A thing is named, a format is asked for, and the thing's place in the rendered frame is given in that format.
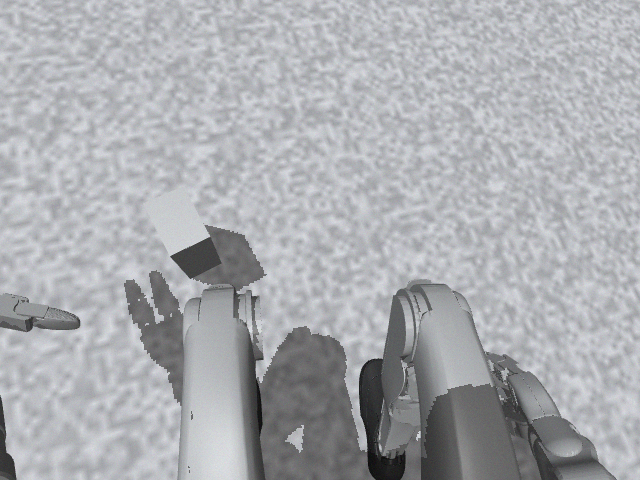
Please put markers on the left robot arm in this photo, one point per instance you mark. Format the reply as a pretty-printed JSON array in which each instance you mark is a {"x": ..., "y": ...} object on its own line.
[{"x": 7, "y": 467}]

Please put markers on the right robot arm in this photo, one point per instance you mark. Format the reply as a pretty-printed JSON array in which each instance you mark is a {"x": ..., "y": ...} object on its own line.
[{"x": 562, "y": 453}]

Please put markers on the carton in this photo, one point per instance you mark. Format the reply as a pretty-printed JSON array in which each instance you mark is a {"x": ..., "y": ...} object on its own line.
[{"x": 182, "y": 232}]

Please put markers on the right robot hand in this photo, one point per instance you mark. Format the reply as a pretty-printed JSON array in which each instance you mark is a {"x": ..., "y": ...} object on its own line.
[{"x": 526, "y": 400}]

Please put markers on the left robot hand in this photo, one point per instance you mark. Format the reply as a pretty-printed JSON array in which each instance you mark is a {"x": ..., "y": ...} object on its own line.
[{"x": 18, "y": 314}]

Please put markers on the right robot foot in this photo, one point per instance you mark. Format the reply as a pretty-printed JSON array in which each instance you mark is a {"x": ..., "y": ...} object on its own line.
[{"x": 371, "y": 399}]

